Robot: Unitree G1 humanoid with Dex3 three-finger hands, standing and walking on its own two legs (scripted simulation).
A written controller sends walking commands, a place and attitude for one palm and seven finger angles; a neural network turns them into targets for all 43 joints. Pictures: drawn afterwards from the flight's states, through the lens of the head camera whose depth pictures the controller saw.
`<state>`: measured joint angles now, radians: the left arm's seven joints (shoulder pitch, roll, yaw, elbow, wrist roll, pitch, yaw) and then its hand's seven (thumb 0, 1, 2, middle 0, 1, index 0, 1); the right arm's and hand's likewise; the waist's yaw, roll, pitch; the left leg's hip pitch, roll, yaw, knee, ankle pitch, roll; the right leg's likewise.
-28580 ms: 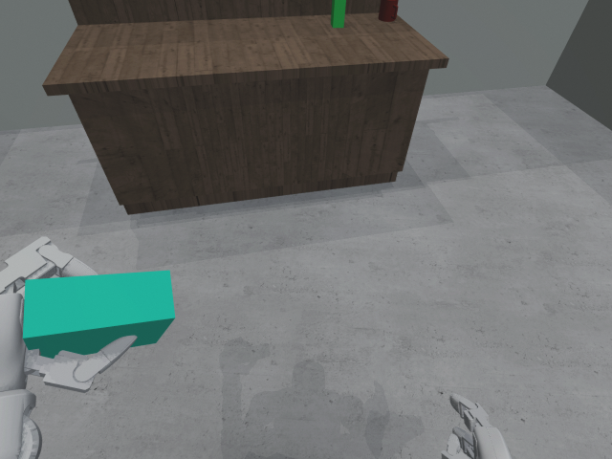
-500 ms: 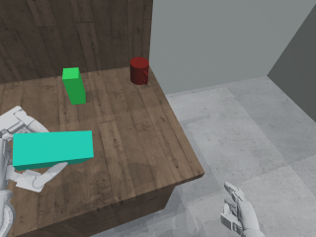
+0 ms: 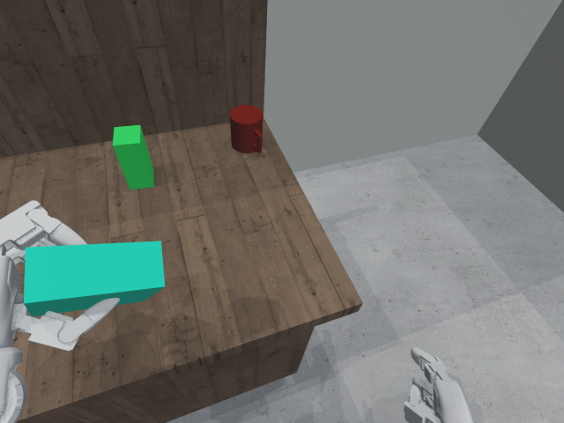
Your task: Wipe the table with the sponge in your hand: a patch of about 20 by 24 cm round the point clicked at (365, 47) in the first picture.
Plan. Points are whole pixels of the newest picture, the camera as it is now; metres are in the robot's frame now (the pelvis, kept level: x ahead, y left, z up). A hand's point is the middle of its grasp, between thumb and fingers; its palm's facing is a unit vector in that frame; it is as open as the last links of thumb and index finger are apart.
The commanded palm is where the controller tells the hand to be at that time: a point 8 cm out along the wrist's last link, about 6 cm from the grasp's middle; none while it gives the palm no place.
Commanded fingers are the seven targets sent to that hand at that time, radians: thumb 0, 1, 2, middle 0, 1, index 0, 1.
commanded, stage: shuffle to correct the standing spot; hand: left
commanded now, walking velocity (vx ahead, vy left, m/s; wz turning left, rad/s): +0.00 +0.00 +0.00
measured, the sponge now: (114, 277) +0.24 +0.21 +0.13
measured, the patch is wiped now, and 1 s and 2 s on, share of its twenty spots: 0.00 0.00 0.00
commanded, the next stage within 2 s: come to a stop and stand still in 0.60 s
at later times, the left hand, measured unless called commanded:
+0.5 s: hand (113, 281) +0.22 +0.20 +0.16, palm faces +0.33 -0.87 -0.37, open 9.1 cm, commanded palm +0.16 +0.23 +0.17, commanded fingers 0.00 0.10 1.30 -1.20 -1.60 -1.20 -1.60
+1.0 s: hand (136, 284) +0.22 +0.18 +0.15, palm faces +0.35 -0.85 -0.39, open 9.1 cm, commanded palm +0.17 +0.21 +0.17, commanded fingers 0.00 0.10 1.30 -1.20 -1.60 -1.20 -1.60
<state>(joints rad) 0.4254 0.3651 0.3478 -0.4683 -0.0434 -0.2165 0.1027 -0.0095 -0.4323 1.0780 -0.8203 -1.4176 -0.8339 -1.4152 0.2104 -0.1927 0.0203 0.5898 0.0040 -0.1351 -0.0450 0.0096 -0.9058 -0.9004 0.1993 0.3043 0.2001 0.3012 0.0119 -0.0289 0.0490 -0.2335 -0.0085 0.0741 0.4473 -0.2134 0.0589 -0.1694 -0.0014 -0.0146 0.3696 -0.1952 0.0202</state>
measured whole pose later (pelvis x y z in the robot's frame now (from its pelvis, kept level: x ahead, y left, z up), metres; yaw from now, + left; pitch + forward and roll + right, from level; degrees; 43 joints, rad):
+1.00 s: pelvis +0.01 -0.07 +0.00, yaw +0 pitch +0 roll -1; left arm 0.49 0.37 0.34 -0.49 -0.08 -0.15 0.11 -0.01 -0.43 1.08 -0.82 -1.42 -0.83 -1.42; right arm 0.20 -0.23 -0.01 0.60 0.02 -0.07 -0.06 0.01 -0.91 -0.90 0.20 0.30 0.20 0.30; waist 0.00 0.01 0.03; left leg -0.25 0.07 0.03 0.48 -0.23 -0.03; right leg -0.18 0.08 -0.05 0.40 -0.23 -0.07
